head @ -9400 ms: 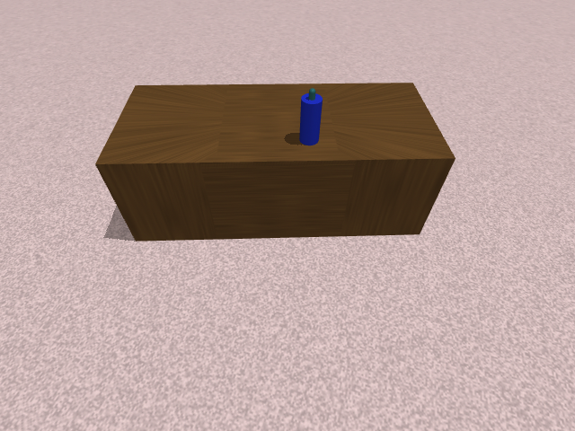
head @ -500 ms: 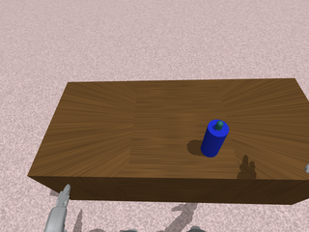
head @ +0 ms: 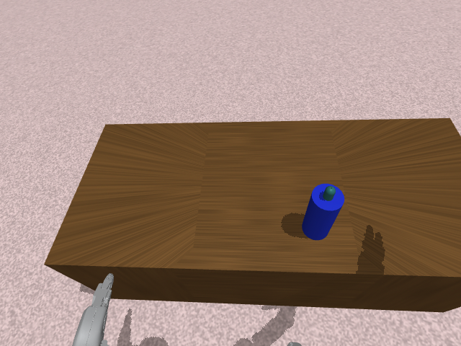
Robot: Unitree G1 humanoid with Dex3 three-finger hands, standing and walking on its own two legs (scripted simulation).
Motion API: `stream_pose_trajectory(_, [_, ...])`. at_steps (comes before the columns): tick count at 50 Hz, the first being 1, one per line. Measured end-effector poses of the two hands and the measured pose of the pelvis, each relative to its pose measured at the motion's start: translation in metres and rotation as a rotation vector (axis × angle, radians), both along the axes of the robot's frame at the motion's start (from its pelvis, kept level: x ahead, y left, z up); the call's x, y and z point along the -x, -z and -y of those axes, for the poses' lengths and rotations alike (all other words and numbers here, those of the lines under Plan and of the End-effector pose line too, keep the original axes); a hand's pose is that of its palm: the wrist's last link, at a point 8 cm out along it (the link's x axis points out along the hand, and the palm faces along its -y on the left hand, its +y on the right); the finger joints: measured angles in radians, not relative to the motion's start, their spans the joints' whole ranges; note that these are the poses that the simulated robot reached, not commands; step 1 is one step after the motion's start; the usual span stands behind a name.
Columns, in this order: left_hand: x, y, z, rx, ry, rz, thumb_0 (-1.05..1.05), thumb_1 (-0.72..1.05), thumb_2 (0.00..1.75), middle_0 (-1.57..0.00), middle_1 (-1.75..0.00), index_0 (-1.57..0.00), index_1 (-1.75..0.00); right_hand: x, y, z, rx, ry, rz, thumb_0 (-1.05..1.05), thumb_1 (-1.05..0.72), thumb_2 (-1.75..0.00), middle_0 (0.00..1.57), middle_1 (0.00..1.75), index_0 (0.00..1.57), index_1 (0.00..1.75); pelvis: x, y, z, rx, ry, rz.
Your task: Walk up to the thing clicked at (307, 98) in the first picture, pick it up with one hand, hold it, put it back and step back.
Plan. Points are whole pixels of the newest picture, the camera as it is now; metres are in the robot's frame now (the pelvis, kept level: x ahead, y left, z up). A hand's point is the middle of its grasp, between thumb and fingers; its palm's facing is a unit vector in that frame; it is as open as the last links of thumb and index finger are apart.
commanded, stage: go down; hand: right
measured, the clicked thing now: (322, 210) +0.46 -0.18 -0.18
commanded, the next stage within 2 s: approach in 0.26 s
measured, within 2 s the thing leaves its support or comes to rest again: neither
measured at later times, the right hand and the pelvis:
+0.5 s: hand out of the picture +0.37 -0.38 +0.06, palm faces +0.20 +0.98 -0.04, open 17.7 cm; pelvis -0.01 +0.00 -0.01, yaw +0 degrees
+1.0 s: hand (383, 223) +0.41 -0.31 -0.15, palm faces +0.16 +0.99 +0.04, open 17.7 cm; pelvis -0.05 +0.00 -0.11, yaw +4 degrees
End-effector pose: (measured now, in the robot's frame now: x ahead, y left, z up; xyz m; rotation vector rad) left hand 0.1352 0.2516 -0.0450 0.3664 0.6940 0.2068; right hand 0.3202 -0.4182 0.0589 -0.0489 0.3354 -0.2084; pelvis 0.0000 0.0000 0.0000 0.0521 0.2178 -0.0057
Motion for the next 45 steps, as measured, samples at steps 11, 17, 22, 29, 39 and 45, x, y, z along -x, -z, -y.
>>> stream_pose_trajectory(11, [0.005,-0.004,0.003,0.001,-0.005,0.014,-0.01,-0.52,0.05,-0.06,-0.05,-0.06,-0.05,-0.010,-0.011,0.003,-0.007,-0.006,0.040,-0.02,0.55,-0.03,0.05,0.05,0.05,0.05,0.004,0.000,0.003,-0.004,-0.001,0.000])
stream_pose_trajectory(17, [0.011,-0.001,0.002,-0.004,-0.007,-0.007,-0.01,-0.52,0.05,-0.05,-0.05,-0.06,-0.05,-0.013,-0.012,0.005,-0.009,-0.004,0.056,-0.02,0.57,-0.03,0.05,0.05,0.05,0.05,0.008,0.001,0.003,-0.005,-0.002,-0.008])
stream_pose_trajectory(22, [0.013,0.000,0.003,-0.010,-0.003,-0.011,-0.01,-0.52,0.05,-0.05,-0.05,-0.06,-0.05,-0.018,-0.015,0.007,-0.017,0.003,0.085,-0.02,0.59,-0.03,0.05,0.05,0.05,0.05,0.010,0.003,0.003,-0.007,-0.001,-0.016])
stream_pose_trajectory(29, [0.009,0.007,0.006,-0.019,0.030,0.010,-0.01,-0.53,0.05,-0.05,-0.04,-0.05,-0.05,-0.028,0.007,0.003,-0.040,-0.012,0.140,-0.01,0.60,-0.03,0.04,0.05,0.05,0.05,0.016,0.016,0.003,-0.011,-0.001,-0.068])
stream_pose_trajectory(39, [0.010,0.007,0.001,-0.117,0.074,0.096,-0.01,-0.54,0.06,-0.05,-0.04,-0.05,-0.05,-0.046,0.109,-0.033,-0.116,-0.039,0.244,-0.01,0.61,-0.02,0.05,0.05,0.06,0.05,0.028,0.060,0.003,-0.026,-0.015,-0.173])
stream_pose_trajectory(45, [0.026,0.016,-0.006,-0.200,0.075,0.065,-0.01,-0.54,0.06,-0.05,-0.03,-0.04,-0.05,-0.053,0.175,-0.051,-0.118,-0.032,0.233,-0.02,0.61,-0.02,0.05,0.05,0.06,0.05,0.037,0.089,0.002,-0.042,-0.028,-0.228])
